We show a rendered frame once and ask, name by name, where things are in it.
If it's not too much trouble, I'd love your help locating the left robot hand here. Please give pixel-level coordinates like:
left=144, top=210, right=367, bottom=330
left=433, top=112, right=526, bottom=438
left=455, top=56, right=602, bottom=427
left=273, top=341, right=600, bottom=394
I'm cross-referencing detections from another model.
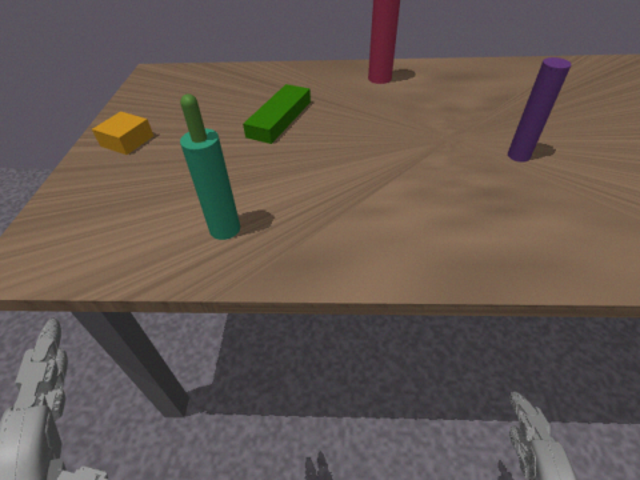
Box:
left=0, top=318, right=108, bottom=480

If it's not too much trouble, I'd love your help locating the right robot hand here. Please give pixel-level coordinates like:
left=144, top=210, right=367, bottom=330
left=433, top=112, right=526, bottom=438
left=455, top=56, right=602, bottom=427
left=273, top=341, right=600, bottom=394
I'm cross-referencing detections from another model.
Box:
left=509, top=391, right=577, bottom=480

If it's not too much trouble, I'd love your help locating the table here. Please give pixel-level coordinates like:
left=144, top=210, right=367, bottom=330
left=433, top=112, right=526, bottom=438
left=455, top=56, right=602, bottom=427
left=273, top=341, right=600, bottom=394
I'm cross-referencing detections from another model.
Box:
left=0, top=54, right=640, bottom=418

